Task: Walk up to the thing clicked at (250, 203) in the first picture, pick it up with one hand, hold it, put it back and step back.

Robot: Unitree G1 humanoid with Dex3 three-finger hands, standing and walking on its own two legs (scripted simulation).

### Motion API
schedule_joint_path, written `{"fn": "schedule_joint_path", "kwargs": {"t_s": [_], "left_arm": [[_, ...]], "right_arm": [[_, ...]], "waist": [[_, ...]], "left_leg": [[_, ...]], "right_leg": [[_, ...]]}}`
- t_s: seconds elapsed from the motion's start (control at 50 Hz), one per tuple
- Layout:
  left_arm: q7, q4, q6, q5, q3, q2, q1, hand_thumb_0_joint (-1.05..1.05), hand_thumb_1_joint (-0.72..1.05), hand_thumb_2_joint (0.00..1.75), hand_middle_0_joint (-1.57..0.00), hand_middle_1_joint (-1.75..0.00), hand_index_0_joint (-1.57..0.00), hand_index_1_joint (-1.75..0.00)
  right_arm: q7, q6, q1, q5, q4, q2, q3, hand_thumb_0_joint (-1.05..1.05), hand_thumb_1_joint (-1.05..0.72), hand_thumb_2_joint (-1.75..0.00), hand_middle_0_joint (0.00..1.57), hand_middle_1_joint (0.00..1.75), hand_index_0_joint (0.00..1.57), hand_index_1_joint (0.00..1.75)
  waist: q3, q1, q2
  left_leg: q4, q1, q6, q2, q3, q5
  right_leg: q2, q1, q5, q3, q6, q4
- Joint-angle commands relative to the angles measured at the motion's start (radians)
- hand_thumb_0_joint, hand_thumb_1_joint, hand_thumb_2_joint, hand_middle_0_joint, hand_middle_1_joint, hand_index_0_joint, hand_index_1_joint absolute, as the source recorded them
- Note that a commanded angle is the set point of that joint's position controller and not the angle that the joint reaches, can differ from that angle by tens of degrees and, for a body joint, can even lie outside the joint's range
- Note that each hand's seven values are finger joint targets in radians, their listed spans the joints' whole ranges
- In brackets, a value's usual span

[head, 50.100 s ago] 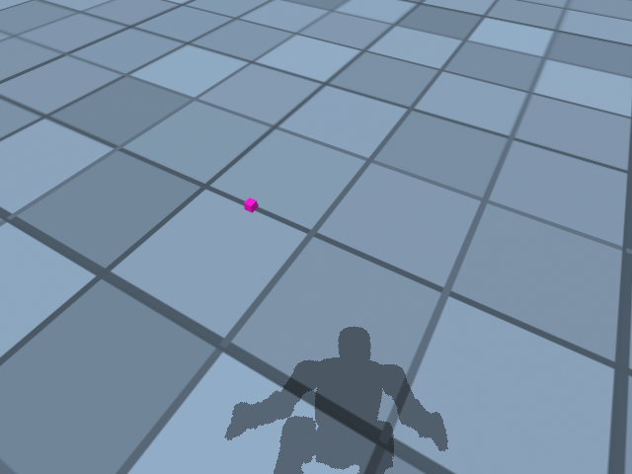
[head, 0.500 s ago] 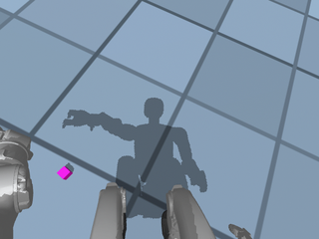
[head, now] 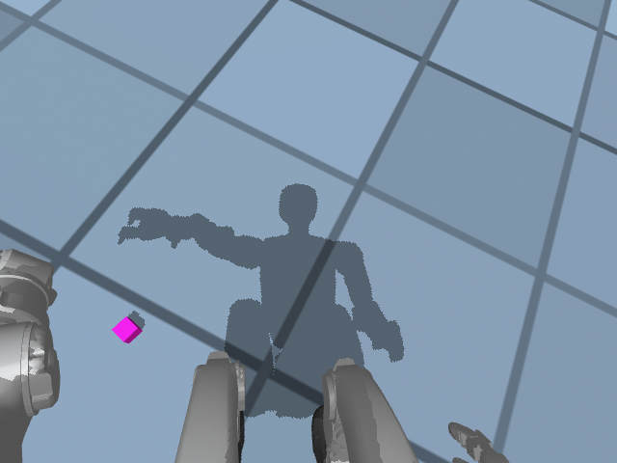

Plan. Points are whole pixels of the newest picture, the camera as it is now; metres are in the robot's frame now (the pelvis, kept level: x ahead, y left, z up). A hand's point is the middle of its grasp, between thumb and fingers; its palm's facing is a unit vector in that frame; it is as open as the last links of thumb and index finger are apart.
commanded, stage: go down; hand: left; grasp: from above
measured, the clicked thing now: (127, 330) +0.35 +0.38 -0.57
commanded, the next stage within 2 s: withdraw in 0.92 s
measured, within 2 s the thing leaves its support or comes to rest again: neither
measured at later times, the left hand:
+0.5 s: hand out of the picture +0.34 +0.40 -0.10, palm faces -0.07 -0.42 -0.91, open 13.8 cm
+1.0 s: hand (3, 279) +0.35 +0.39 -0.11, palm faces -0.03 -0.42 -0.91, open 13.5 cm
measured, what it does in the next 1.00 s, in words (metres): stands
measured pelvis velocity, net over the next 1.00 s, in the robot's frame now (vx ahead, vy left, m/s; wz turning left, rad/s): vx -0.01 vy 0.00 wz -0.01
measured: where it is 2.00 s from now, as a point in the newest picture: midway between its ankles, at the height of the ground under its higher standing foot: outside the picture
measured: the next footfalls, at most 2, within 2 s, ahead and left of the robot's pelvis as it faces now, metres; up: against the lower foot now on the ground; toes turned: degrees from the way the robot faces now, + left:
none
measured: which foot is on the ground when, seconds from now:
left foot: down 0.00-1.00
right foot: down 0.00-1.00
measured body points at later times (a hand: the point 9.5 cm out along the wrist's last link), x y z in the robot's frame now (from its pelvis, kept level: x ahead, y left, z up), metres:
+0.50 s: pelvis -0.01 +0.00 +0.00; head +0.16 +0.05 +0.42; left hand +0.35 +0.41 -0.05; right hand +0.08 -0.25 -0.12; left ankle +0.05 +0.12 -0.55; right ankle +0.04 -0.12 -0.55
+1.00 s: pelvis -0.01 +0.00 +0.00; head +0.17 +0.04 +0.41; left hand +0.35 +0.41 -0.05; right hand +0.09 -0.26 -0.13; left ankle +0.05 +0.12 -0.55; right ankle +0.04 -0.12 -0.55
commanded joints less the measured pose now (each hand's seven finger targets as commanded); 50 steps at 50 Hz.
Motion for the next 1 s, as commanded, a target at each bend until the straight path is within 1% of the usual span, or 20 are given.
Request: {"fn": "schedule_joint_path", "kwargs": {"t_s": [0.0, 0.08, 0.16, 0.18, 0.2, 0.22, 0.24, 0.26, 0.3, 0.36, 0.4, 0.48, 0.54, 0.56, 0.62, 0.68, 0.76, 0.82, 0.88, 0.98], "left_arm": [[0.04, -0.032, -0.046, 0.033, -0.018, 0.206, -0.208, 0.0, -0.5, 0.92, -0.15, -1.0, -0.14, -1.02], [0.077, -0.142, -0.087, 0.04, 0.043, 0.292, -0.246, 0.0, -0.51, 0.93, -0.14, -1.02, -0.13, -1.04], [0.103, -0.326, -0.085, 0.038, 0.078, 0.346, -0.318, 0.0, -0.52, 0.96, -0.17, -0.94, -0.14, -0.98], [0.107, -0.347, -0.074, 0.034, 0.098, 0.376, -0.307, 0.0, -0.52, 0.97, -0.16, -0.93, -0.13, -0.97], [0.108, -0.353, -0.06, 0.025, 0.102, 0.381, -0.283, 0.0, -0.52, 0.96, -0.17, -0.91, -0.14, -0.95], [0.103, -0.342, -0.047, 0.017, 0.075, 0.336, -0.271, 0.0, -0.52, 0.98, -0.17, -0.9, -0.13, -0.94], [0.097, -0.347, -0.036, 0.01, 0.066, 0.326, -0.297, 0.0, -0.53, 0.98, -0.16, -0.89, -0.12, -0.94], [0.091, -0.349, -0.028, 0.005, 0.085, 0.36, -0.308, 0.0, -0.53, 0.99, -0.17, -0.88, -0.12, -0.93], [0.077, -0.308, -0.01, -0.001, 0.08, 0.337, -0.272, 0.0, -0.53, 0.99, -0.16, -0.89, -0.11, -0.94], [0.049, -0.208, 0.014, 0.025, 0.046, 0.317, -0.227, 0.0, -0.51, 0.97, -0.18, -0.87, -0.14, -0.92], [0.037, -0.159, 0.015, 0.033, 0.031, 0.292, -0.227, 0.0, -0.47, 0.95, -0.22, -0.83, -0.17, -0.88], [0.02, -0.046, -0.017, 0.045, -0.003, 0.249, -0.2, 0.0, -0.41, 0.89, -0.25, -0.84, -0.22, -0.88], [0.026, -0.005, -0.05, 0.046, -0.006, 0.237, -0.177, 0.0, -0.42, 0.87, -0.24, -0.89, -0.21, -0.91], [0.032, -0.022, -0.065, 0.054, -0.019, 0.224, -0.205, 0.0, -0.4, 0.87, -0.24, -0.88, -0.22, -0.91], [0.066, -0.075, -0.095, 0.047, 0.025, 0.269, -0.245, 0.0, -0.41, 0.87, -0.23, -0.91, -0.21, -0.93], [0.098, -0.197, -0.104, 0.04, 0.065, 0.326, -0.289, 0.0, -0.43, 0.88, -0.22, -0.91, -0.2, -0.93], [0.114, -0.338, -0.079, 0.015, 0.111, 0.395, -0.324, 0.0, -0.46, 0.92, -0.21, -0.87, -0.18, -0.91], [0.093, -0.354, -0.043, 0.002, 0.102, 0.403, -0.307, 0.0, -0.46, 0.93, -0.21, -0.83, -0.17, -0.88], [0.061, -0.284, -0.003, 0.013, 0.098, 0.388, -0.226, 0.0, -0.43, 0.9, -0.22, -0.82, -0.19, -0.86], [0.018, -0.142, 0.02, 0.041, 0.037, 0.293, -0.16, 0.0, -0.38, 0.85, -0.28, -0.79, -0.24, -0.83]], "right_arm": [[0.001, -0.031, 0.12, -0.007, -0.05, -0.16, -0.039, 0.0, -0.91, -0.9, 0.2, 0.3, 0.2, 0.3], [0.007, -0.032, 0.14, -0.01, -0.056, -0.194, -0.044, 0.0, -0.91, -0.9, 0.2, 0.3, 0.2, 0.3], [0.01, -0.021, 0.159, 0.0, -0.054, -0.212, -0.055, 0.0, -0.91, -0.9, 0.2, 0.3, 0.2, 0.3], [0.009, -0.018, 0.161, 0.002, -0.052, -0.222, -0.057, 0.0, -0.9, -0.9, 0.2, 0.3, 0.2, 0.3], [0.007, -0.015, 0.151, 0.005, -0.053, -0.216, -0.058, 0.0, -0.91, -0.9, 0.2, 0.3, 0.2, 0.3], [0.003, -0.013, 0.151, 0.005, -0.045, -0.212, -0.06, 0.0, -0.9, -0.9, 0.2, 0.3, 0.2, 0.3], [-0.001, -0.009, 0.146, 0.005, -0.037, -0.21, -0.061, 0.0, -0.9, -0.9, 0.2, 0.3, 0.2, 0.3], [-0.004, -0.007, 0.14, 0.008, -0.035, -0.22, -0.067, 0.0, -0.9, -0.9, 0.2, 0.3, 0.2, 0.3], [-0.007, -0.002, 0.136, 0.011, -0.032, -0.219, -0.07, 0.0, -0.9, -0.9, 0.2, 0.3, 0.2, 0.3], [-0.013, 0.001, 0.121, 0.014, -0.028, -0.204, -0.059, 0.0, -0.9, -0.9, 0.2, 0.3, 0.2, 0.3], [-0.019, -0.001, 0.119, 0.016, -0.028, -0.19, -0.057, 0.0, -0.9, -0.9, 0.2, 0.3, 0.2, 0.3], [-0.025, -0.018, 0.111, 0.01, -0.045, -0.166, -0.04, 0.0, -0.9, -0.9, 0.2, 0.3, 0.2, 0.3], [-0.02, -0.027, 0.112, -0.001, -0.051, -0.178, -0.036, 0.0, -0.91, -0.9, 0.2, 0.3, 0.2, 0.3], [-0.018, -0.031, 0.114, -0.004, -0.051, -0.175, -0.032, 0.0, -0.9, -0.9, 0.2, 0.3, 0.2, 0.3], [-0.016, -0.036, 0.136, -0.009, -0.046, -0.2, -0.035, 0.0, -0.91, -0.9, 0.2, 0.3, 0.2, 0.3], [-0.011, -0.03, 0.153, -0.006, -0.046, -0.216, -0.042, 0.0, -0.91, -0.9, 0.2, 0.3, 0.2, 0.3], [-0.01, -0.017, 0.164, 0.005, -0.04, -0.227, -0.057, 0.0, -0.9, -0.9, 0.2, 0.3, 0.2, 0.3], [-0.013, -0.006, 0.148, 0.008, -0.036, -0.211, -0.058, 0.0, -0.9, -0.9, 0.2, 0.3, 0.2, 0.3], [-0.012, 0.003, 0.144, 0.017, -0.029, -0.207, -0.058, 0.0, -0.9, -0.9, 0.2, 0.3, 0.2, 0.3], [-0.022, 0.0, 0.126, 0.023, -0.033, -0.173, -0.057, 0.0, -0.9, -0.9, 0.2, 0.3, 0.2, 0.3]], "waist": [[-0.362, -0.001, 0.073], [-0.499, 0.015, 0.169], [-0.655, 0.019, 0.263], [-0.698, 0.029, 0.267], [-0.699, 0.029, 0.247], [-0.666, 0.019, 0.253], [-0.659, 0.01, 0.257], [-0.671, 0.02, 0.255], [-0.664, 0.025, 0.252], [-0.578, 0.022, 0.208], [-0.486, 0.018, 0.177], [-0.354, 0.007, 0.098], [-0.324, 0.011, 0.095], [-0.343, 0.002, 0.098], [-0.408, 0.003, 0.14], [-0.546, 0.011, 0.208], [-0.697, 0.026, 0.257], [-0.722, 0.032, 0.251], [-0.705, 0.035, 0.207], [-0.477, 0.026, 0.13]], "left_leg": [[-0.129, 0.282, 0.025, -0.017, 0.055, 0.206], [-0.114, 0.381, 0.013, -0.011, 0.048, 0.273], [-0.12, 0.521, 0.007, -0.002, 0.046, 0.359], [-0.119, 0.534, 0.008, -0.003, 0.05, 0.369], [-0.132, 0.547, 0.007, 0.0, 0.044, 0.362], [-0.147, 0.543, 0.004, 0.0, 0.036, 0.336], [-0.153, 0.568, 0.003, 0.004, 0.027, 0.331], [-0.175, 0.594, -0.003, 0.009, 0.007, 0.323], [-0.193, 0.614, -0.009, 0.011, -0.01, 0.323], [-0.211, 0.556, -0.004, 0.006, -0.009, 0.275], [-0.222, 0.483, 0.0, 0.003, -0.001, 0.199], [-0.211, 0.359, 0.014, -0.005, 0.013, 0.129], [-0.185, 0.317, 0.015, -0.011, 0.022, 0.131], [-0.174, 0.306, 0.016, -0.013, 0.029, 0.133], [-0.157, 0.349, 0.007, -0.009, 0.028, 0.172], [-0.14, 0.45, 0.004, -0.004, 0.032, 0.243], [-0.135, 0.549, 0.003, 0.002, 0.036, 0.334], [-0.14, 0.579, 0.011, -0.001, 0.044, 0.351], [-0.153, 0.529, 0.015, -0.007, 0.052, 0.352], [-0.213, 0.451, 0.013, -0.005, 0.026, 0.238]], "right_leg": [[0.009, 0.171, 0.237, 0.004, -0.022, -0.162], [0.007, 0.163, 0.28, 0.003, -0.028, -0.12], [0.005, 0.194, 0.342, 0.002, -0.03, -0.116], [0.005, 0.219, 0.358, 0.004, -0.029, -0.121], [0.007, 0.235, 0.355, 0.0, -0.03, -0.129], [0.004, 0.208, 0.32, -0.002, -0.032, -0.133], [0.002, 0.195, 0.303, -0.005, -0.031, -0.14], [0.001, 0.188, 0.279, -0.014, -0.033, -0.14], [-0.001, 0.169, 0.256, -0.02, -0.034, -0.14], [0.005, 0.17, 0.222, -0.022, -0.034, -0.167], [0.004, 0.166, 0.184, -0.019, -0.03, -0.191], [0.011, 0.148, 0.136, -0.016, -0.026, -0.199], [0.008, 0.121, 0.134, -0.006, -0.029, -0.176], [0.012, 0.117, 0.143, -0.003, -0.029, -0.173], [0.008, 0.107, 0.178, -0.003, -0.031, -0.141], [0.007, 0.125, 0.236, -0.003, -0.031, -0.127], [0.003, 0.2, 0.324, -0.001, -0.031, -0.126], [0.006, 0.248, 0.338, 0.007, -0.029, -0.16], [0.005, 0.322, 0.377, 0.01, -0.026, -0.173], [0.012, 0.237, 0.241, -0.012, -0.023, -0.216]]}}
